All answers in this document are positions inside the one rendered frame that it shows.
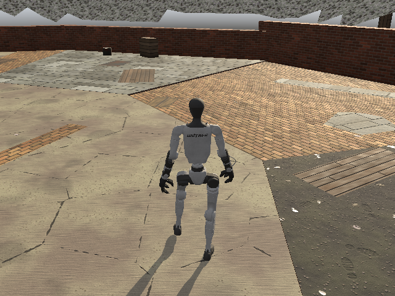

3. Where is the robot left upper arm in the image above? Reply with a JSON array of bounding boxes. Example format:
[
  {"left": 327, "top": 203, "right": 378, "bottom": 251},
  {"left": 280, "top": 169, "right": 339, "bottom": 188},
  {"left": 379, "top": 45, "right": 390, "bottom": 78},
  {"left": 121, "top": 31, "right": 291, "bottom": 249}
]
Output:
[{"left": 168, "top": 125, "right": 184, "bottom": 160}]

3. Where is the robot head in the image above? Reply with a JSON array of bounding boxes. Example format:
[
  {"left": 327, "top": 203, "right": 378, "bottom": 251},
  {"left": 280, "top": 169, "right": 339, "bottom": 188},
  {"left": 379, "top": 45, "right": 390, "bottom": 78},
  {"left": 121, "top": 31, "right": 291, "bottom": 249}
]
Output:
[{"left": 186, "top": 97, "right": 207, "bottom": 128}]

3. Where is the robot right hand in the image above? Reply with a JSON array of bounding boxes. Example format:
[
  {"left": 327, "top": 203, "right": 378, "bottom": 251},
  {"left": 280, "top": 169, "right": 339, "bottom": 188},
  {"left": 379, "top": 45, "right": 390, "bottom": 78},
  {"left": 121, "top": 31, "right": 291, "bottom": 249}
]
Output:
[{"left": 220, "top": 170, "right": 234, "bottom": 183}]

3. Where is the robot left hand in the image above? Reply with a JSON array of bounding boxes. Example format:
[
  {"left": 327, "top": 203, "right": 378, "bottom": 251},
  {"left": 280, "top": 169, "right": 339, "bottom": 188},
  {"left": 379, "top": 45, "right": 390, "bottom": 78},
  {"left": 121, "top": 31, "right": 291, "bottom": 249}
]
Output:
[{"left": 159, "top": 177, "right": 173, "bottom": 194}]

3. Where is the robot left forearm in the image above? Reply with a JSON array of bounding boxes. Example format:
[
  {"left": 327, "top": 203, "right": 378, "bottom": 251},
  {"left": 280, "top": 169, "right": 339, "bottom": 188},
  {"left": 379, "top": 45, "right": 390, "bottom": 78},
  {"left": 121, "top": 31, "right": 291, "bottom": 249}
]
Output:
[{"left": 161, "top": 151, "right": 175, "bottom": 179}]

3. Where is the right robot thigh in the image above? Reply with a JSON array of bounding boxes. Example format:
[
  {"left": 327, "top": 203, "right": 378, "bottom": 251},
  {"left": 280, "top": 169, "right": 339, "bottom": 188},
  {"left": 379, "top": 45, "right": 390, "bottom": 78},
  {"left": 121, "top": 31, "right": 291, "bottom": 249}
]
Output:
[{"left": 204, "top": 173, "right": 219, "bottom": 222}]

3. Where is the robot right forearm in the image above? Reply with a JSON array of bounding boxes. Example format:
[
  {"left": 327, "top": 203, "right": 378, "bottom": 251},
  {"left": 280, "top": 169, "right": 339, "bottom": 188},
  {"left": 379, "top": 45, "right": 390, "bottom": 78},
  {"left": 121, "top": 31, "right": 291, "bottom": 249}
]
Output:
[{"left": 221, "top": 148, "right": 233, "bottom": 172}]

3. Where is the robot right upper arm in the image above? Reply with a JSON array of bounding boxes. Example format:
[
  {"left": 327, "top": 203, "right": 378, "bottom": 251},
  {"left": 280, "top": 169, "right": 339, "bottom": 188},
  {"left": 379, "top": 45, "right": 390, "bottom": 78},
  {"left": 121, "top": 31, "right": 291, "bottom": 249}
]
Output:
[{"left": 210, "top": 124, "right": 227, "bottom": 157}]

